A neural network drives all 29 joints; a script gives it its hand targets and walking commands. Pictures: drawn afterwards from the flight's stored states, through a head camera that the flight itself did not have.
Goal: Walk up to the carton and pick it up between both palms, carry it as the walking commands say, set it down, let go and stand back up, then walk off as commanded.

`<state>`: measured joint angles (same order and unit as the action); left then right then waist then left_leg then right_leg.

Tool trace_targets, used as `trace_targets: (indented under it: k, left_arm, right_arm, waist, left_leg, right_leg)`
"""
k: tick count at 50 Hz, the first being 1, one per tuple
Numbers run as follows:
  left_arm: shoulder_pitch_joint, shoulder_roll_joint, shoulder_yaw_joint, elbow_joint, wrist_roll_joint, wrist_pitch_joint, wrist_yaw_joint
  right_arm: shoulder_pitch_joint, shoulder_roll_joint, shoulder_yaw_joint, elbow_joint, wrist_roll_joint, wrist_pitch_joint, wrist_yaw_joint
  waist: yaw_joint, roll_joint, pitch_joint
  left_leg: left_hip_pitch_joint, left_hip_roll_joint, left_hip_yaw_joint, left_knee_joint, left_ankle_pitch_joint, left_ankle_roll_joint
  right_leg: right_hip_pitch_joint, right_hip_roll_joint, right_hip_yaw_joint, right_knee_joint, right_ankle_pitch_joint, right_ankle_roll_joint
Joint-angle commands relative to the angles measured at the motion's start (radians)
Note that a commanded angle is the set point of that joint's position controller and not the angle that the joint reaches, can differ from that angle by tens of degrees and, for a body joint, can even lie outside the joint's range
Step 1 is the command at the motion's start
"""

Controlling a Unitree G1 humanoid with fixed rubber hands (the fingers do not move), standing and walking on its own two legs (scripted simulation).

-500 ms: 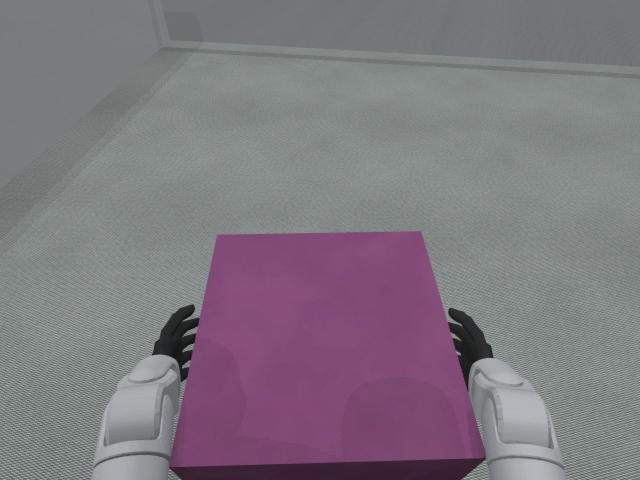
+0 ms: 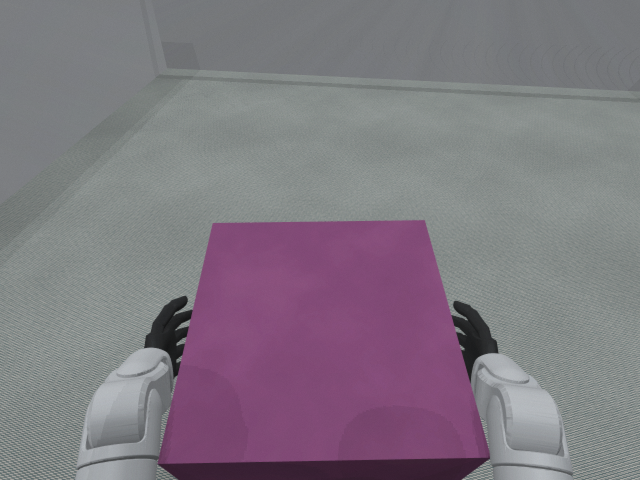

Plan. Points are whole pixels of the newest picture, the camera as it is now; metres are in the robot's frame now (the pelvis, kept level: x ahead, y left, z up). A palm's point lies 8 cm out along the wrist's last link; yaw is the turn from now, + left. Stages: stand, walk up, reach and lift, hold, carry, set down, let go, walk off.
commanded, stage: carry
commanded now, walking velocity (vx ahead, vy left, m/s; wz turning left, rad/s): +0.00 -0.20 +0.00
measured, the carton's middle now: (320, 362) +0.30 +0.01 +0.00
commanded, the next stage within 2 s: none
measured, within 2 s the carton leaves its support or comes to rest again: neither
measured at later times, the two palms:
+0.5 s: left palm (158, 433) +0.17 +0.17 +0.07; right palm (539, 433) +0.18 -0.21 +0.08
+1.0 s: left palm (166, 476) +0.13 +0.15 +0.07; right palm (577, 479) +0.14 -0.23 +0.08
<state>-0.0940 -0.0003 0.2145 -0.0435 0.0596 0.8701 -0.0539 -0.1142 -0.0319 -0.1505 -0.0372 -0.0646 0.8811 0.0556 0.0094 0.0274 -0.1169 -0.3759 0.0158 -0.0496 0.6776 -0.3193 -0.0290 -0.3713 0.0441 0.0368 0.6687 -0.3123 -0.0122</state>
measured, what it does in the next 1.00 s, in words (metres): lifts its right foot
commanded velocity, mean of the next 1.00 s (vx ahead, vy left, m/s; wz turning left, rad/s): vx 0.00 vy -0.20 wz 0.10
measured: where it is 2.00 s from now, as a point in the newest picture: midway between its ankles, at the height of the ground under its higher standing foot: outside the picture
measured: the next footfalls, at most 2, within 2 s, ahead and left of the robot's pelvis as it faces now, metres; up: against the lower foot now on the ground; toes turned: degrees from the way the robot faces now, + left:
right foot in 1.02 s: -0.01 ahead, -0.18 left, +0.00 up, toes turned -5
left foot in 1.24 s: -0.03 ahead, +0.03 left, +0.00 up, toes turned +12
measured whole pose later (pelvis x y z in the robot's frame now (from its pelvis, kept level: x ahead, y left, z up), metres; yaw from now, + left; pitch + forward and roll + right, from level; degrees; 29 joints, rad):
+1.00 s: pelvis -0.08 -0.04 +0.01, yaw +0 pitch +4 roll -2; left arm 0.11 -0.01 0.19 -0.46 -0.06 1.19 0.01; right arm 0.08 0.05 -0.19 -0.44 0.05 1.16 -0.06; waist -0.01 0.01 -0.15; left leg -0.46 0.09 0.05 0.62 -0.23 -0.02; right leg -0.45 -0.02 -0.09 0.68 -0.34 0.00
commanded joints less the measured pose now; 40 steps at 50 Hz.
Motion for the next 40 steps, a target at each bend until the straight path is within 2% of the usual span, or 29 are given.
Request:
trace_targets:
  k: [1,3,4,5,6,8,11,12,14,16,18,19,20,21,23,24,25,26,28,29,30,32,33,34,35,36,37,38,40]
  left_arm:
    - [-0.601,-0.902,-0.852,-0.376,-0.329,0.061,-0.137]
    - [-0.579,-0.869,-0.857,-0.461,-0.342,0.114,-0.106]
    - [-0.558,-0.854,-0.856,-0.502,-0.35,0.142,-0.09]
    - [-0.509,-0.828,-0.834,-0.527,-0.342,0.163,-0.073]
    - [-0.481,-0.816,-0.823,-0.53,-0.338,0.191,-0.058]
    - [-0.417,-0.784,-0.811,-0.57,-0.33,0.227,-0.031]
    - [-0.43,-0.759,-0.819,-0.669,-0.326,0.264,0.0]
    - [-0.406,-0.741,-0.813,-0.679,-0.319,0.274,0.007]
    - [-0.41,-0.734,-0.82,-0.703,-0.32,0.293,0.019]
    - [-0.384,-0.72,-0.812,-0.679,-0.318,0.309,0.021]
    - [-0.387,-0.722,-0.81,-0.686,-0.325,0.318,0.021]
    - [-0.388,-0.724,-0.808,-0.681,-0.327,0.317,0.021]
    - [-0.391,-0.722,-0.805,-0.67,-0.323,0.323,0.022]
    - [-0.37,-0.725,-0.797,-0.654,-0.32,0.322,0.024]
    - [-0.383,-0.727,-0.796,-0.654,-0.321,0.323,0.023]
    - [-0.361,-0.716,-0.793,-0.639,-0.317,0.329,0.023]
    - [-0.399,-0.73,-0.802,-0.654,-0.323,0.328,0.024]
    - [-0.412,-0.729,-0.808,-0.657,-0.331,0.33,0.024]
    - [-0.421,-0.751,-0.827,-0.689,-0.346,0.322,0.017]
    - [-0.417,-0.765,-0.825,-0.671,-0.344,0.324,0.014]
    - [-0.424,-0.768,-0.838,-0.677,-0.353,0.323,0.01]
    - [-0.426,-0.786,-0.847,-0.684,-0.381,0.311,0.002]
    - [-0.413,-0.772,-0.84,-0.663,-0.375,0.306,0.0]
    - [-0.388,-0.765,-0.821,-0.649,-0.362,0.304,-0.003]
    - [-0.351,-0.775,-0.812,-0.63,-0.345,0.302,-0.001]
    - [-0.341,-0.781,-0.813,-0.635,-0.341,0.3,-0.001]
    - [-0.359,-0.8,-0.827,-0.67,-0.353,0.293,-0.002]
    - [-0.339,-0.796,-0.823,-0.673,-0.341,0.288,0.005]
    - [-0.39,-0.801,-0.845,-0.734,-0.354,0.279,0.006]
  right_arm:
    - [-0.548,0.908,0.724,-0.377,0.286,0.042,0.123]
    - [-0.521,0.909,0.739,-0.422,0.307,0.103,0.099]
    - [-0.498,0.907,0.746,-0.456,0.321,0.134,0.086]
    - [-0.467,0.897,0.758,-0.481,0.334,0.157,0.075]
    - [-0.447,0.886,0.751,-0.491,0.334,0.183,0.062]
    - [-0.414,0.865,0.768,-0.53,0.346,0.223,0.042]
    - [-0.412,0.872,0.775,-0.578,0.371,0.256,0.027]
    - [-0.399,0.866,0.779,-0.587,0.377,0.265,0.022]
    - [-0.382,0.857,0.757,-0.609,0.375,0.277,0.013]
    - [-0.366,0.826,0.746,-0.619,0.363,0.29,0.001]
    - [-0.363,0.826,0.74,-0.625,0.362,0.298,-0.006]
    - [-0.379,0.82,0.739,-0.64,0.357,0.299,-0.01]
    - [-0.376,0.81,0.728,-0.633,0.351,0.304,-0.01]
    - [-0.383,0.818,0.735,-0.633,0.353,0.305,-0.014]
    - [-0.38,0.816,0.722,-0.619,0.345,0.307,-0.016]
    - [-0.348,0.795,0.707,-0.603,0.334,0.31,-0.014]
    - [-0.363,0.81,0.7,-0.604,0.337,0.308,-0.011]
    - [-0.336,0.808,0.686,-0.577,0.329,0.306,-0.013]
    - [-0.329,0.823,0.694,-0.59,0.34,0.3,-0.009]
    - [-0.345,0.828,0.696,-0.593,0.344,0.299,-0.01]
    - [-0.332,0.822,0.694,-0.602,0.335,0.296,-0.014]
    - [-0.336,0.845,0.706,-0.609,0.329,0.288,-0.019]
    - [-0.322,0.823,0.705,-0.616,0.32,0.29,-0.019]
    - [-0.326,0.832,0.722,-0.624,0.325,0.293,-0.018]
    - [-0.35,0.819,0.73,-0.635,0.329,0.296,-0.014]
    - [-0.357,0.815,0.733,-0.644,0.33,0.294,-0.012]
    - [-0.361,0.83,0.739,-0.656,0.339,0.287,-0.005]
    - [-0.359,0.832,0.745,-0.646,0.347,0.286,0.004]
    - [-0.357,0.861,0.755,-0.659,0.366,0.276,0.013]
  waist:
    - [-0.029,0.048,-0.373]
    - [-0.028,-0.001,-0.335]
    - [-0.028,-0.07,-0.329]
    - [-0.027,-0.108,-0.341]
    - [-0.027,-0.143,-0.328]
    - [-0.021,-0.192,-0.288]
    - [-0.021,-0.083,-0.266]
    - [-0.022,-0.096,-0.262]
    - [-0.026,-0.008,-0.277]
    - [-0.026,0.018,-0.255]
    - [-0.024,0.022,-0.255]
    - [-0.025,-0.036,-0.253]
    - [-0.023,-0.039,-0.234]
    - [-0.024,-0.101,-0.232]
    - [-0.025,-0.111,-0.213]
    - [-0.028,-0.103,-0.213]
    - [-0.032,-0.061,-0.205]
    - [-0.037,0.002,-0.184]
    - [-0.034,0.175,-0.234]
    - [-0.023,0.206,-0.225]
    - [-0.012,0.224,-0.216]
    - [-0.003,0.145,-0.259]
    - [-0.009,0.013,-0.233]
    - [-0.008,-0.196,-0.226]
    - [-0.002,-0.257,-0.234]
    - [-0.001,-0.221,-0.228]
    - [-0.004,-0.167,-0.232]
    - [-0.003,-0.164,-0.254]
    - [-0.02,-0.149,-0.289]
  left_leg:
    - [0.117,0.215,-0.114,-0.08,0.393,0.089]
    - [0.043,0.163,-0.036,-0.019,0.278,0.045]
    - [-0.004,0.133,-0.01,0.024,0.208,0.028]
    - [-0.012,0.103,0.026,0.032,0.125,0.013]
    - [-0.043,0.066,0.063,0.035,-0.002,0.001]
    - [-0.038,0.039,0.107,0.027,-0.123,-0.004]
    - [0.021,0.045,0.118,-0.034,-0.072,0.007]
    - [0.035,0.057,0.109,-0.062,-0.051,0.008]
    - [0.055,0.108,0.052,-0.077,-0.029,0.025]
    - [0.046,0.163,0.007,-0.091,-0.017,0.031]
    - [0.02,0.161,0.013,-0.082,-0.031,0.024]
    - [0.005,0.137,0.039,-0.047,-0.029,0.018]
    - [-0.001,0.107,0.071,-0.03,-0.068,0.008]
    - [-0.003,0.102,0.079,-0.008,-0.057,0.005]
    - [0.005,0.086,0.088,0.012,-0.065,0.005]
    - [0.033,0.079,0.095,0.027,-0.073,0.01]
    - [0.064,0.101,0.066,-0.048,-0.075,0.021]
    - [0.056,0.14,-0.005,-0.141,-0.114,0.036]
    - [0.034,0.311,-0.228,-0.322,-0.18,0.091]
    - [-0.036,0.382,-0.273,-0.367,-0.183,0.111]
    - [-0.092,0.376,-0.232,-0.368,-0.153,0.098]
    - [-0.125,0.277,-0.102,-0.234,-0.047,0.04]
    - [-0.169,0.179,0.001,-0.117,-0.057,0.006]
    - [-0.197,0.074,0.122,0.081,-0.095,-0.021]
    - [-0.179,0.024,0.149,0.254,-0.191,-0.03]
    - [-0.162,0.021,0.129,0.323,-0.202,-0.026]
    - [-0.136,0.031,0.13,0.288,-0.172,-0.016]
    - [-0.102,0.038,0.132,0.222,-0.151,-0.008]
    - [0.017,0.039,0.145,-0.004,-0.041,0.012]
  right_leg:
    - [0.052,-0.102,0.02,-0.031,0.287,-0.034]
    - [0.064,-0.131,0.069,-0.087,0.349,-0.054]
    - [0.095,-0.157,0.115,-0.131,0.392,-0.074]
    - [0.118,-0.186,0.133,-0.15,0.424,-0.09]
    - [0.12,-0.207,0.156,-0.176,0.419,-0.108]
    - [0.06,-0.218,0.161,-0.22,0.329,-0.125]
    - [-0.013,-0.178,0.12,-0.231,0.141,-0.115]
    - [-0.024,-0.163,0.104,-0.224,0.138,-0.112]
    - [-0.062,-0.146,0.093,-0.207,0.013,-0.092]
    - [-0.091,-0.124,0.079,-0.195,-0.028,-0.079]
    - [-0.083,-0.123,0.08,-0.208,-0.06,-0.081]
    - [-0.072,-0.133,0.1,-0.234,-0.052,-0.086]
    - [-0.097,-0.149,0.127,-0.269,-0.127,-0.093]
    - [-0.087,-0.152,0.134,-0.284,-0.109,-0.096]
    - [-0.116,-0.162,0.141,-0.303,-0.152,-0.105]
    - [-0.161,-0.164,0.126,-0.301,-0.19,-0.102]
    - [-0.192,-0.142,0.104,-0.26,-0.188,-0.096]
    - [-0.209,-0.108,0.061,-0.197,-0.183,-0.072]
    - [-0.177,-0.03,-0.055,0.044,-0.107,-0.018]
    - [-0.131,-0.062,-0.046,0.143,-0.066,-0.01]
    - [-0.082,-0.096,-0.022,0.105,-0.057,-0.013]
    - [0.075,-0.089,-0.013,-0.091,-0.039,-0.037]
    - [0.089,-0.103,0.03,-0.198,-0.115,-0.049]
    - [0.075,-0.214,0.19,-0.346,-0.132,-0.091]
    - [0.012,-0.29,0.247,-0.376,-0.098,-0.158]
    - [-0.023,-0.289,0.195,-0.374,-0.08,-0.18]
    - [-0.014,-0.26,0.136,-0.343,-0.015,-0.184]
    - [-0.008,-0.239,0.1,-0.303,0.078,-0.181]
    - [-0.006,-0.197,0.027,-0.222,0.153,-0.158]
